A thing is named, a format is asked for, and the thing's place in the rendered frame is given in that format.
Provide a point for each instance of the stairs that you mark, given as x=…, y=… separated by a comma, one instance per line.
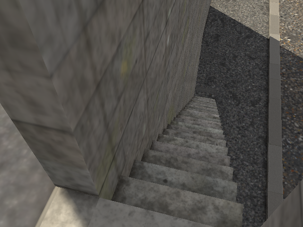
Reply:
x=186, y=173

